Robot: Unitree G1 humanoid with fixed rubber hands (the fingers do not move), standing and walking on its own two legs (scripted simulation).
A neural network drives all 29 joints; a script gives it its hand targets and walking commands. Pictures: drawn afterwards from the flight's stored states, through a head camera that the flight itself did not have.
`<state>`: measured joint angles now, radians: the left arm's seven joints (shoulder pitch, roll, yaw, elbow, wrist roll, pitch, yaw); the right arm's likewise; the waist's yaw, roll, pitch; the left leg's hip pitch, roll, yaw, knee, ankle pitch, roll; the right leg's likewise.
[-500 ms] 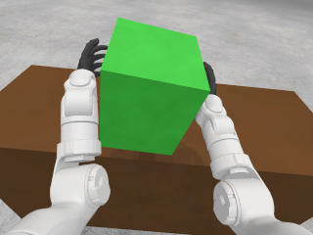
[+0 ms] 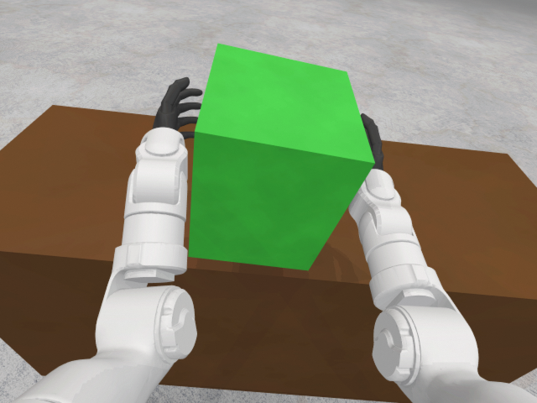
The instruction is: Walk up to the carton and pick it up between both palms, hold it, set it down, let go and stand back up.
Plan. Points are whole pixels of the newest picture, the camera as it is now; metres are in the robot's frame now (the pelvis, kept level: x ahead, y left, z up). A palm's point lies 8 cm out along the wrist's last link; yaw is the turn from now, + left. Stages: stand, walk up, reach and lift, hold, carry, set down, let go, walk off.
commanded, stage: set down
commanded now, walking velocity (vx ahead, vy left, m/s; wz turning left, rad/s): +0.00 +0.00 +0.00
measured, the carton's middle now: (266, 165) +0.42 +0.00 +0.17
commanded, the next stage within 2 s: none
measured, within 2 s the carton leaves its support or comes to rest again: rests again in 1.82 s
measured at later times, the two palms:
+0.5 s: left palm (185, 153) +0.43 +0.12 +0.18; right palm (369, 179) +0.40 -0.16 +0.16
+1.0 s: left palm (187, 162) +0.44 +0.13 +0.15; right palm (362, 185) +0.41 -0.16 +0.14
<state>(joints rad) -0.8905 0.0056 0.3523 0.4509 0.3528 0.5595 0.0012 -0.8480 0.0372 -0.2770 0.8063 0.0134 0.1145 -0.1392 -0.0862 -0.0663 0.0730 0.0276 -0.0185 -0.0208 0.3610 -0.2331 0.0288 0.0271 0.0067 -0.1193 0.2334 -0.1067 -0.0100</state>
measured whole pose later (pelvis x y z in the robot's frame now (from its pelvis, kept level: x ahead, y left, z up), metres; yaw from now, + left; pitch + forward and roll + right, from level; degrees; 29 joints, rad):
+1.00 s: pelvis +0.01 -0.01 +0.00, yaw -2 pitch -2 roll -1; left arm -0.90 0.03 0.39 0.85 0.26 0.28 0.04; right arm -0.86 0.08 -0.49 0.96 -0.19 0.02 -0.11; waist -0.06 -0.04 -0.01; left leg -0.08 -0.01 0.00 0.34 -0.22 0.02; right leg -0.11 0.01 -0.10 0.24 -0.11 -0.02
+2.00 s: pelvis +0.02 +0.00 +0.00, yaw -2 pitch +2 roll -1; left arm -0.87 -0.01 0.48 0.93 0.30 0.13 0.03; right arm -0.79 0.13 -0.63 0.89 -0.37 -0.06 -0.05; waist -0.04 -0.02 -0.02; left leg -0.15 -0.02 0.01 0.33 -0.22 0.03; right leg -0.18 0.01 -0.09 0.24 -0.10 -0.01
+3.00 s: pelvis +0.01 +0.00 +0.00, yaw -2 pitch +1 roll -1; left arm -0.86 -0.08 0.61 0.85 0.42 0.06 -0.06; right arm -0.76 0.21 -0.72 0.75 -0.48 -0.11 0.01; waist -0.03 -0.02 0.04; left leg -0.12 -0.03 0.01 0.29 -0.19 0.03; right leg -0.17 0.00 -0.09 0.24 -0.10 -0.01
